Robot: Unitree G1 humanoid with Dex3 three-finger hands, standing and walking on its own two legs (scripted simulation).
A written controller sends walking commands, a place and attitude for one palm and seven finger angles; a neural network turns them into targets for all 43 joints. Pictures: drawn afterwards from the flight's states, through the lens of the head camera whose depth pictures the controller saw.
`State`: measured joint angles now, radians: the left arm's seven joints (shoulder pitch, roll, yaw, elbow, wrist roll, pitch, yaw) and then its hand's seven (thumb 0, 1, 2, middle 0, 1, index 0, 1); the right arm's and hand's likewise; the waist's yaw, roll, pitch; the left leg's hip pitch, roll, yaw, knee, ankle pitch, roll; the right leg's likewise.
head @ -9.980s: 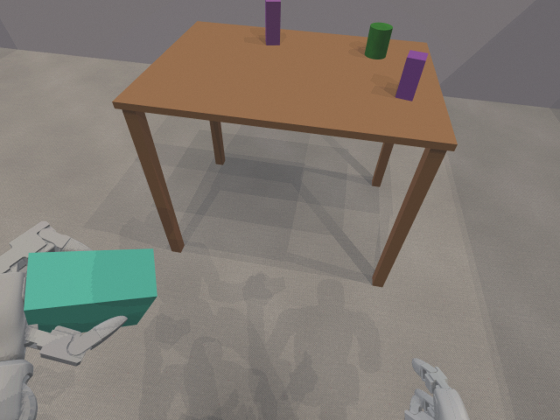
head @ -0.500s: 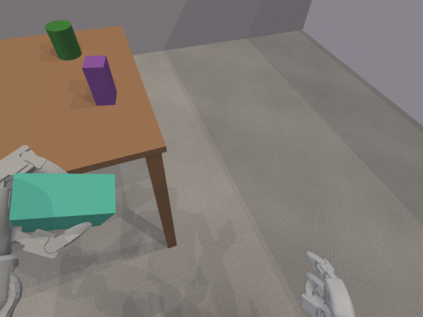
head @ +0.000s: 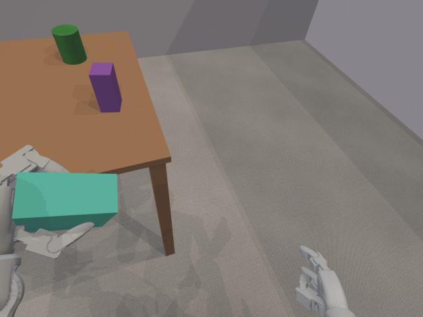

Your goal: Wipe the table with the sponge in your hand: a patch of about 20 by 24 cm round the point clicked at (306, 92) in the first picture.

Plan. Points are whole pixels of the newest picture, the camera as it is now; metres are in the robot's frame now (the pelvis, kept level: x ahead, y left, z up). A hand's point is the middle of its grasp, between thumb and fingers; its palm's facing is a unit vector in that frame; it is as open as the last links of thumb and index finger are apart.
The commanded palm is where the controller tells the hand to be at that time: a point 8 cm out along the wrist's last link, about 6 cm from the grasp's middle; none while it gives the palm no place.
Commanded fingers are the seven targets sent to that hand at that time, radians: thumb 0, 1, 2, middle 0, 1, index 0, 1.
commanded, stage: come to a stop and stand still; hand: left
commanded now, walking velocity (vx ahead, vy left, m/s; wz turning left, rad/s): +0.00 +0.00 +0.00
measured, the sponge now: (81, 204) +0.24 +0.22 +0.14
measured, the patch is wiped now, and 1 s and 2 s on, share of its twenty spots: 0.00 0.00 0.00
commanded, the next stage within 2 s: look again from close up in 0.28 s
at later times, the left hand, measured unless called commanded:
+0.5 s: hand (57, 211) +0.22 +0.24 +0.15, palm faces +0.39 -0.84 -0.37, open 9.7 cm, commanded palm +0.16 +0.27 +0.17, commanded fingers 0.00 0.10 1.30 -1.20 -1.60 -1.20 -1.60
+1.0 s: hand (45, 218) +0.21 +0.25 +0.15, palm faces +0.39 -0.84 -0.39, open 9.7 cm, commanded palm +0.16 +0.28 +0.17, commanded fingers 0.00 0.10 1.30 -1.20 -1.60 -1.20 -1.60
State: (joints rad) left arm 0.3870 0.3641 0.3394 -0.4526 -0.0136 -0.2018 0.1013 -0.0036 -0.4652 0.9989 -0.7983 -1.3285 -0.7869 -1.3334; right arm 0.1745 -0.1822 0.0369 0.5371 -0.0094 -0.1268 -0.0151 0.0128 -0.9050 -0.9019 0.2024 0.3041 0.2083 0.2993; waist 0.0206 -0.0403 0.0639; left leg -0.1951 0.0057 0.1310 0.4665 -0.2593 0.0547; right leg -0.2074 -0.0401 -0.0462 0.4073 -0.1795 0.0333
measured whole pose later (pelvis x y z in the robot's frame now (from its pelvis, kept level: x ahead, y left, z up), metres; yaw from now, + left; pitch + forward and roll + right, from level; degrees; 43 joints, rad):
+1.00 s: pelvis +0.00 +0.00 +0.00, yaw +2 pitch -1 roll -1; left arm 0.47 0.36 0.31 -0.44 -0.02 -0.18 0.12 0.00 -0.47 1.00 -0.80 -1.33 -0.79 -1.33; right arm 0.22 -0.23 0.00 0.56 -0.01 -0.06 -0.04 0.01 -0.91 -0.90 0.20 0.30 0.21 0.30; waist 0.02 0.00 0.01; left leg -0.22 0.00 0.10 0.51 -0.28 0.06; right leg -0.22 -0.05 -0.07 0.44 -0.21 0.03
